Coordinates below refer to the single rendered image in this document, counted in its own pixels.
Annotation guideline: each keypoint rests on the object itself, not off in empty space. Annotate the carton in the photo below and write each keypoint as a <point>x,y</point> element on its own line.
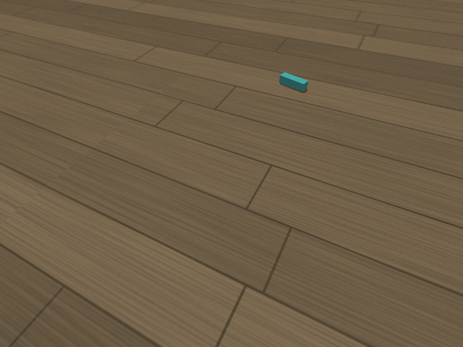
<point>293,81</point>

